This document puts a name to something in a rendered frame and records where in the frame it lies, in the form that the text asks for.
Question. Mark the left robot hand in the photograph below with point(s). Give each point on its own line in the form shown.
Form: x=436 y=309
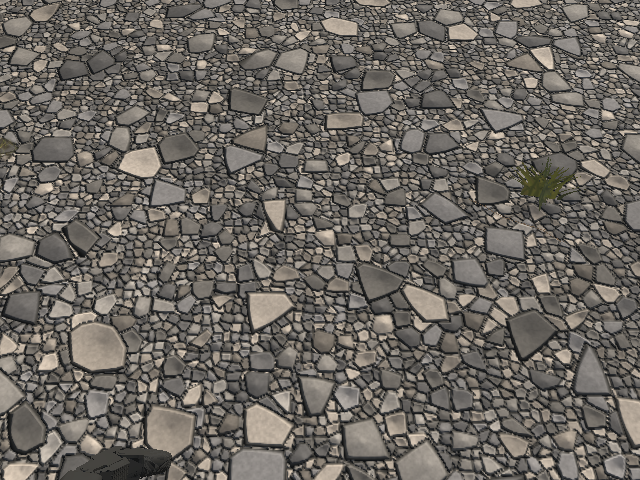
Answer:
x=118 y=464

